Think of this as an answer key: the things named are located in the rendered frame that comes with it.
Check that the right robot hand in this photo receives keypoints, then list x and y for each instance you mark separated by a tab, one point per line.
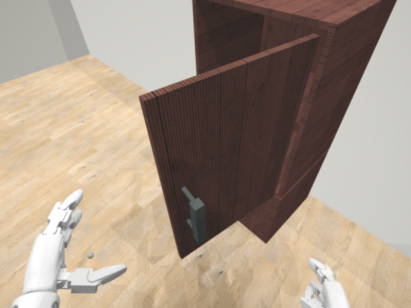
331	294

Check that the robot left forearm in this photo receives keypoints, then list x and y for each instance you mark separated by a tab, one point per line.
37	299

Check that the handle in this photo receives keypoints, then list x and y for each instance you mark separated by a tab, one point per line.
198	217

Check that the cupboard door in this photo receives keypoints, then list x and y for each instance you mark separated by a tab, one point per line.
224	135

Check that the left robot hand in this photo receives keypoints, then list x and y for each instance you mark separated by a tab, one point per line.
43	272

